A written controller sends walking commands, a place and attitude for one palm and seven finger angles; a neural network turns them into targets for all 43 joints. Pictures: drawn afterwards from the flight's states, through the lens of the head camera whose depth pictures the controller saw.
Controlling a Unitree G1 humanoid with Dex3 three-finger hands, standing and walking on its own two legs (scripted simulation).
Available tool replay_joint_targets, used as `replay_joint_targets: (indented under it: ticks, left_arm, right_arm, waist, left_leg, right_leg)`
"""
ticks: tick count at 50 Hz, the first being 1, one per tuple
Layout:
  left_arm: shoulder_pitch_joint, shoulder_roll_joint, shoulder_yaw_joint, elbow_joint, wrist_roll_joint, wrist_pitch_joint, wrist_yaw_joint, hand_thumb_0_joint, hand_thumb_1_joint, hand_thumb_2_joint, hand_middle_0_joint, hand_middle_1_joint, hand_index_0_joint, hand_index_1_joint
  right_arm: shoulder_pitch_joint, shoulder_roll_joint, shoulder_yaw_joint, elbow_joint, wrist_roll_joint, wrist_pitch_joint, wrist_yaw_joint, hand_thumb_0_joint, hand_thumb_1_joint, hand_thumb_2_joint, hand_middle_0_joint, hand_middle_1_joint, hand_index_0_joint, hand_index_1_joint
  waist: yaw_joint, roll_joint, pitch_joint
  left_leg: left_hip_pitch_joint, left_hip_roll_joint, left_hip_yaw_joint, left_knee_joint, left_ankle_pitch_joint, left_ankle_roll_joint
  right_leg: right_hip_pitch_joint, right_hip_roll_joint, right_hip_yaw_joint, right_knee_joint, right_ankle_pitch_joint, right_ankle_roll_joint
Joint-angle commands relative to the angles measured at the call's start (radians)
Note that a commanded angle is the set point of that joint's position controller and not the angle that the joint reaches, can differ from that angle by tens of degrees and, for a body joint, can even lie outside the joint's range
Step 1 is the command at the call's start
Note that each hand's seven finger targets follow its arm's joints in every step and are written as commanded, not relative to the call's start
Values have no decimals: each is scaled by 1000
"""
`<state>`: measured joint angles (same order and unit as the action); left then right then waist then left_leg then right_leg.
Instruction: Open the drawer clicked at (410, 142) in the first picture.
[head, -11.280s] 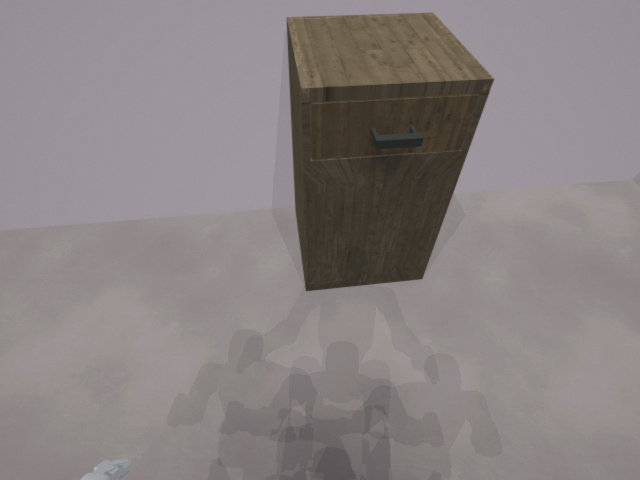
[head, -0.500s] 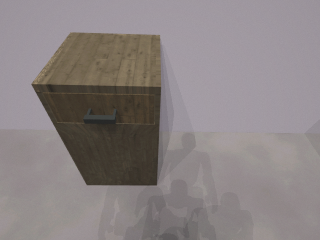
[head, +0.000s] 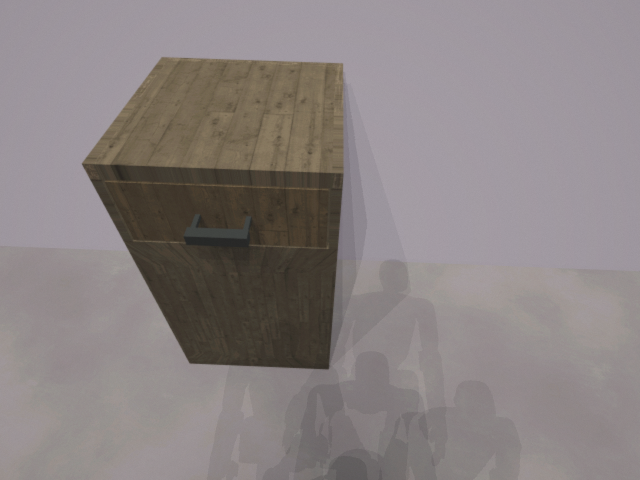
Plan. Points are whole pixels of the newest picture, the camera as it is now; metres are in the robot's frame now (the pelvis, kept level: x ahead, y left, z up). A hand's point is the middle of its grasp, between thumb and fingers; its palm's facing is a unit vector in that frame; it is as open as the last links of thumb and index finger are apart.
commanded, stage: shuffle to correct the standing spot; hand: left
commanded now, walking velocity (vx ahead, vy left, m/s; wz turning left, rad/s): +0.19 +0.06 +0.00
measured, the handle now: (220, 228) +0.56 +0.24 -0.07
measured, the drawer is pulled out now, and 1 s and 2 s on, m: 0.00 0.00 0.00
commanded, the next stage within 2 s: come to a stop and stand still in 0.04 s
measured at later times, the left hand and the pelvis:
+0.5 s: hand (198, 474) +0.16 +0.19 -0.16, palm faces +0.01 -0.97 -0.26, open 7.3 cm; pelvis +0.10 +0.00 +0.00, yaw +0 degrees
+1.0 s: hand out of the picture +0.08 +0.21 -0.17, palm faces +0.08 -0.98 -0.19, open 7.3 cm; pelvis +0.07 +0.02 +0.00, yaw +0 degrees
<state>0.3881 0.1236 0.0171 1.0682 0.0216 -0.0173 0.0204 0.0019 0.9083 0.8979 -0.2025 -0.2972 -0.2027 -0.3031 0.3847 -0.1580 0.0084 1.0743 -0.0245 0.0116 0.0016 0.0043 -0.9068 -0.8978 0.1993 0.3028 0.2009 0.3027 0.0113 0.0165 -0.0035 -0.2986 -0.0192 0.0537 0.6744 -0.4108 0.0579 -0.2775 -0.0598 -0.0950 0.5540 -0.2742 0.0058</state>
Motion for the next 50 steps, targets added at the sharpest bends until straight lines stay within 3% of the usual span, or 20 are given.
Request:
replay_joint_targets:
  ticks: [1, 3, 5, 6, 9, 13, 18, 22, 23, 24, 25, 26, 30, 37, 40, 41, 43, 44, 48, 50]
  left_arm:
    - [47, 178, 51, -43, 7, -20, 15, 0, 900, 900, -200, -300, -200, -300]
    - [-30, 132, 39, -62, 6, -9, 5, 0, 900, 900, -200, -300, -200, -300]
    - [-61, 48, 19, -106, 4, -12, -8, 0, 900, 900, -200, -300, -200, -300]
    - [-90, 75, 24, -119, 13, -19, -10, 0, 900, 900, -200, -300, -200, -300]
    - [-79, 47, 21, -74, 12, -27, -21, 0, 900, 900, -200, -300, -200, -300]
    - [-48, 3, 2, -43, -8, -13, -5, 0, 900, 900, -200, -300, -200, -300]
    - [-95, 74, 12, -61, -8, 10, 11, 0, 900, 900, -200, -300, -200, -300]
    - [-41, 123, 35, -81, -1, 5, 16, 0, 900, 900, -200, -300, -200, -300]
    - [-1, 148, 43, -75, 2, -2, 19, 0, 900, 900, -200, -300, -200, -300]
    - [34, 199, 53, -65, 4, -11, 25, 0, 900, 900, -200, -300, -200, -300]
    - [64, 235, 59, -56, 0, -10, 26, 0, 900, 900, -200, -300, -200, -300]
    - [43, 207, 53, -62, -6, -8, 33, 0, 900, 900, -200, -300, -200, -300]
    - [-111, 167, 42, -130, -2, 7, 30, 0, 900, 900, -200, -300, -200, -300]
    - [-116, 227, 69, -158, 16, 19, 20, 0, 900, 900, -200, -300, -200, -300]
    - [-132, 216, 62, -154, 2, 28, 12, 0, 900, 900, -200, -300, -200, -300]
    - [-120, 181, 53, -159, -1, 32, 11, 0, 900, 900, -200, -300, -200, -300]
    - [-118, 104, 33, -167, -12, 41, 5, 0, 900, 900, -200, -300, -200, -300]
    - [-123, 106, 31, -163, -6, 38, 4, 0, 900, 900, -200, -300, -200, -300]
    - [-25, 83, 14, -82, 2, 33, -8, 0, 900, 900, -200, -300, -200, -300]
    - [4, 101, 9, -58, -1, 15, -5, 0, 900, 900, -200, -300, -200, -300]
  right_arm:
    - [24, -37, -25, -69, 2, -40, 3, 0, -900, -900, 200, 300, 200, 300]
    - [138, -35, -21, -20, 0, -49, 0, 0, -900, -900, 200, 300, 200, 300]
    - [269, -159, -51, 8, -13, -61, -23, 0, -900, -900, 200, 300, 200, 300]
    - [250, -153, -50, -2, -6, -60, -26, 0, -900, -900, 200, 300, 200, 300]
    - [110, -84, -25, -38, -5, -84, -28, 0, -900, -900, 200, 300, 200, 300]
    - [72, -73, 0, -25, 3, -103, -52, 0, -900, -900, 200, 300, 200, 300]
    - [59, -102, -25, -10, 10, -63, -63, 0, -900, -900, 200, 300, 200, 300]
    - [33, -123, -56, -31, 13, -35, -57, 0, -900, -900, 200, 300, 200, 300]
    - [32, -115, -63, -41, 17, -30, -56, 0, -900, -900, 200, 300, 200, 300]
    - [66, -93, -70, -45, 23, -26, -52, 0, -900, -900, 200, 300, 200, 300]
    - [57, -52, -69, -57, 30, -24, -49, 0, -900, -900, 200, 300, 200, 300]
    - [18, -46, -65, -65, 29, -11, -56, 0, -900, -900, 200, 300, 200, 300]
    - [-73, -27, -66, -65, 21, 28, -28, 0, -900, -900, 200, 300, 200, 300]
    - [-99, -40, -57, -99, 13, 16, -10, 0, -900, -900, 200, 300, 200, 300]
    - [-2, -36, -47, -74, 17, -7, -15, 0, -900, -900, 200, 300, 200, 300]
    - [19, -59, -50, -69, 18, -14, -20, 0, -900, -900, 200, 300, 200, 300]
    - [-57, -159, -59, -115, -3, -16, -25, 0, -900, -900, 200, 300, 200, 300]
    - [-118, -156, -49, -136, -9, -13, -25, 0, -900, -900, 200, 300, 200, 300]
    - [-180, -121, -31, -121, 0, -21, -33, 0, -900, -900, 200, 300, 200, 300]
    - [-139, -101, -30, -106, 6, -23, -33, 0, -900, -900, 200, 300, 200, 300]
  waist:
    - [-24, -168, 90]
    - [-75, -42, 111]
    - [-108, 315, 129]
    - [-96, 228, 144]
    - [-36, 27, 145]
    - [-3, 47, 37]
    - [-18, 117, 31]
    - [19, 26, -16]
    - [27, -38, -67]
    - [21, -157, -142]
    - [35, -243, -179]
    - [31, -290, -195]
    - [-15, -159, -35]
    - [9, -161, -42]
    - [-34, -131, -55]
    - [-37, -53, -43]
    - [-11, 236, 69]
    - [5, 157, 106]
    - [50, 144, 107]
    - [40, 28, 94]
  left_leg:
    - [-97, 47, -11, -5, -37, 4]
    - [139, 28, -36, -218, 6, -2]
    - [242, 334, -524, -509, -143, 138]
    - [233, 361, -536, -508, -116, 187]
    - [134, 301, -341, -465, 290, 182]
    - [190, 241, -97, -336, 1133, 124]
    - [268, 257, -100, -265, 1278, 84]
    - [268, 231, -101, -111, 1126, 48]
    - [201, 178, -67, -21, 964, 16]
    - [42, 78, -18, 145, 567, -22]
    - [-98, -39, -8, 346, -175, -53]
    - [-108, -17, -102, 431, -266, -51]
    - [-126, 5, -80, 487, -92, -79]
    - [-43, 12, -19, 109, -32, -80]
    - [177, -5, 2, -222, 156, -62]
    - [231, 38, -32, -290, 169, -53]
    - [0, 303, -348, -473, 66, 70]
    - [-149, 320, -340, -497, 10, 109]
    - [-180, 188, -192, -436, -14, 49]
    - [-113, 122, -164, -362, 14, 10]
  right_leg:
    - [-31, -278, 330, -314, -397, -177]
    - [-227, -125, 125, -114, -333, -110]
    - [-471, 56, -35, 367, -305, -37]
    - [-495, 5, 35, 485, -260, -59]
    - [-418, -39, 71, 560, -93, -42]
    - [-199, -8, 56, 308, -5, -2]
    - [-127, 33, 25, 126, 9, -13]
    - [-16, 27, 41, -34, 189, -25]
    - [100, -27, 92, -31, 573, -45]
    - [264, -185, 251, 34, 1038, -124]
    - [357, -358, 366, -4, 1353, -255]
    - [323, -371, 372, -37, 1314, -296]
    - [52, -230, 212, -152, 789, -210]
    - [28, -209, 286, -239, 198, -201]
    - [-66, -138, 244, -179, 24, -132]
    - [-112, -86, 207, -120, -61, -96]
    - [-135, 37, 61, 46, -169, -19]
    - [-43, 30, 75, 117, -146, -21]
    - [87, 21, 95, 49, 22, -23]
    - [100, -3, 168, -126, 71, -29]
